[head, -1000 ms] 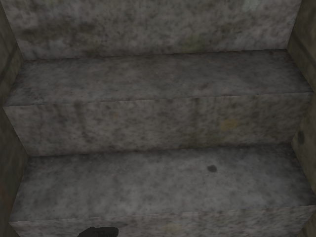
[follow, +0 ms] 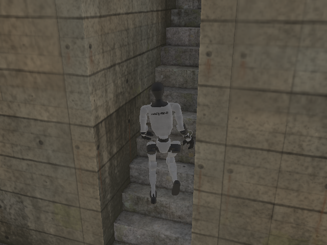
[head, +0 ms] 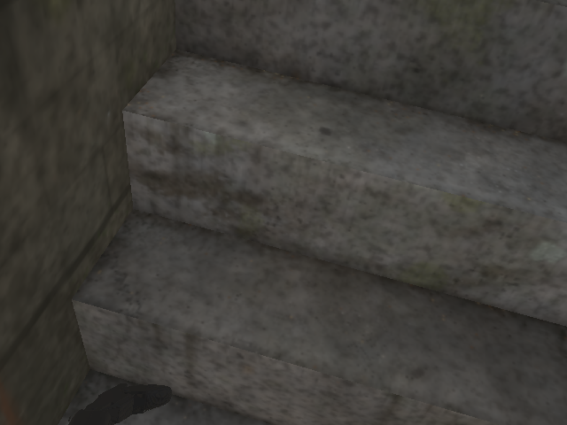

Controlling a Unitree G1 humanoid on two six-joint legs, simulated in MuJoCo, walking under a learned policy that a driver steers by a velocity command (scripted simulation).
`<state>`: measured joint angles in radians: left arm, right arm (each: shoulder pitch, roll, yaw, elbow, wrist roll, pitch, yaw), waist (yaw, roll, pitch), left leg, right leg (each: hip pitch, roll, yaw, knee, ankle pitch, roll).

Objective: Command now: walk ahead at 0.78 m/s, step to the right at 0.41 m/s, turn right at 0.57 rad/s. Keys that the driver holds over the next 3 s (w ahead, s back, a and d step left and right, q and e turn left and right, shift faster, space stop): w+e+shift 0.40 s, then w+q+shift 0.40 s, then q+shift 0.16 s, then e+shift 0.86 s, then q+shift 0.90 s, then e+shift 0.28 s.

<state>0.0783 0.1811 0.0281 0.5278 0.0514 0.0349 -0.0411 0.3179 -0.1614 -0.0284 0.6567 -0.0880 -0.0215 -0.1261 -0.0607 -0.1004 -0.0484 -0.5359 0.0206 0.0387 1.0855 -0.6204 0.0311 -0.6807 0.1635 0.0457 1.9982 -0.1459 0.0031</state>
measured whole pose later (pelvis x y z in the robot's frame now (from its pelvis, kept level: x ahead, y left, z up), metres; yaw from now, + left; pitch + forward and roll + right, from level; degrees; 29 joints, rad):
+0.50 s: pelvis +0.05 -0.06 +0.02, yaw -22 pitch +3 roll -4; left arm 0.27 0.15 0.07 0.75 0.03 -0.01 0.10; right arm 0.10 -0.18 -0.03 0.57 -0.07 -0.06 0.06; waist 0.01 0.16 0.02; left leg -0.93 0.00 0.00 2.15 -0.32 0.00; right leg -0.45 0.10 0.10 0.88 -0.50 -0.01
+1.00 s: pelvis +0.25 -0.01 +0.26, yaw -4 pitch +4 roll -3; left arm 0.05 0.12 -0.02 0.59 0.00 -0.06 -0.06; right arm 0.31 -0.21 -0.04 0.82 -0.04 0.00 0.06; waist -0.04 -0.01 -0.08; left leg -0.56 -0.21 -0.10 0.79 -0.37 0.12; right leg -1.12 0.05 0.13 1.99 0.05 -0.10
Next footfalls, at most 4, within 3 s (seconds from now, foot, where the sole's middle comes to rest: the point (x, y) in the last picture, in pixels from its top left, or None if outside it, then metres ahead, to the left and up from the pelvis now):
0.34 right None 0.02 -0.21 -0.71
0.70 left None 0.35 0.00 -0.48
1.44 right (328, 339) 0.49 -0.10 -0.26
1.72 left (140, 266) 0.63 0.21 -0.26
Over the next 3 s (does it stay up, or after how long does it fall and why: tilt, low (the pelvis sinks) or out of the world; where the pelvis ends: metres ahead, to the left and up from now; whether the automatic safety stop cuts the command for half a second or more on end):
stays up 0.55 -0.02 0.50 its command is cut before an obstacle from the start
